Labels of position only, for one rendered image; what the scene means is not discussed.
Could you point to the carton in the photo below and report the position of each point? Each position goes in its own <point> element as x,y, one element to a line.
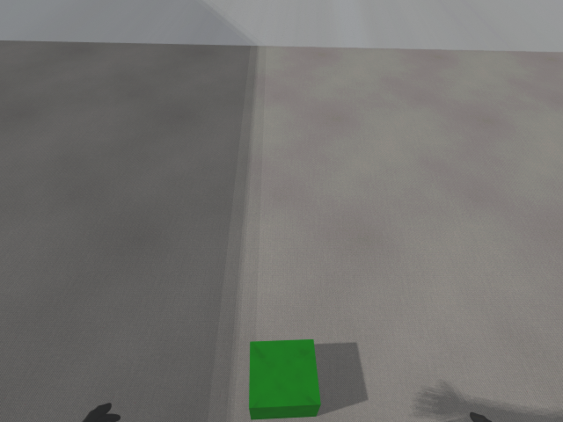
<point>283,379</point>

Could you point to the robot left hand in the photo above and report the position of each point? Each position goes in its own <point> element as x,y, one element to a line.
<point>100,414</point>

